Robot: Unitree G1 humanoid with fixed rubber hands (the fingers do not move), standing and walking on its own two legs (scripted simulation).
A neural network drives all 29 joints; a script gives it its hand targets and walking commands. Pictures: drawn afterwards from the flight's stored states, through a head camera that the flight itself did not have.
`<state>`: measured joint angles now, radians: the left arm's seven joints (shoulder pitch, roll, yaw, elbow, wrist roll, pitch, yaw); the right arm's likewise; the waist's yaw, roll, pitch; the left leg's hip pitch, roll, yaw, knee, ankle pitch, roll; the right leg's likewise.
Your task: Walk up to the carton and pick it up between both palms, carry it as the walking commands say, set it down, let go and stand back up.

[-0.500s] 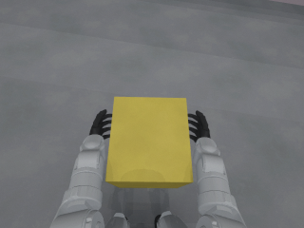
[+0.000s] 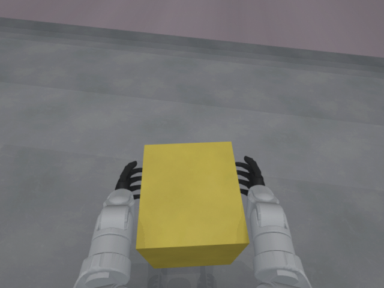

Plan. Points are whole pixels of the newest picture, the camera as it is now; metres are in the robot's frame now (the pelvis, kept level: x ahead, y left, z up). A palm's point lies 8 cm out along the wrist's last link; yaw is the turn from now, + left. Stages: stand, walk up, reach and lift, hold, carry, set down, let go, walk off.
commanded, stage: reach and lift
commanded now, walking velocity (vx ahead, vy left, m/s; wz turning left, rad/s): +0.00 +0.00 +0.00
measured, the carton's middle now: (190, 208) +0.31 -0.02 -0.08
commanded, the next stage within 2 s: hold in 1.64 s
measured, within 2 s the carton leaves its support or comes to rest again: neither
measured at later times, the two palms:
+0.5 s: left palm (119, 189) +0.30 +0.13 +0.05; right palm (265, 182) +0.29 -0.16 +0.07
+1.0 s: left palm (110, 192) +0.30 +0.14 +0.06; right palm (256, 178) +0.30 -0.15 +0.07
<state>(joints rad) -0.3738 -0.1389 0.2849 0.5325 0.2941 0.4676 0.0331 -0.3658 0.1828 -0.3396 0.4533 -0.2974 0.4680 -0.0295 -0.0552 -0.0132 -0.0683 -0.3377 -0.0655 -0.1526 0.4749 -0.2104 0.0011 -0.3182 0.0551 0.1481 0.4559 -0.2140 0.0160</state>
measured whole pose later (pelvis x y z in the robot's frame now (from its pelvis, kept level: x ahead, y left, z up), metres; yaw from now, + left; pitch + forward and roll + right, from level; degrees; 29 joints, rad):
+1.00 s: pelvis +0.00 +0.00 +0.01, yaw -1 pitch -6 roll +0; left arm -0.32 -0.17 0.27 0.33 0.29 0.75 0.03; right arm -0.37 0.19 -0.29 0.34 -0.32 0.72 0.00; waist -0.01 0.00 -0.03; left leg -0.06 -0.05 -0.13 0.37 -0.20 0.01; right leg -0.05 0.05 0.15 0.36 -0.20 0.01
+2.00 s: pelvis +0.00 -0.01 +0.01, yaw +0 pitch -7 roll +0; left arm -0.28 -0.16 0.23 0.30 0.28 0.79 0.03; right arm -0.35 0.18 -0.26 0.32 -0.31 0.75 0.01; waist -0.01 0.00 -0.05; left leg -0.06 -0.04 -0.13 0.37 -0.18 0.00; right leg -0.05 0.05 0.13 0.36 -0.19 0.00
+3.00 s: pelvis -0.02 +0.04 -0.01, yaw -21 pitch +3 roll +2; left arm -0.15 -0.13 0.08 -0.25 0.10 1.17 0.11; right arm -0.16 0.13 -0.11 -0.30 -0.11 1.15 -0.10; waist -0.01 0.02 -0.07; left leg -0.55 0.05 0.10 1.05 -0.49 -0.05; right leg -0.44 -0.02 -0.06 0.65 -0.27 -0.04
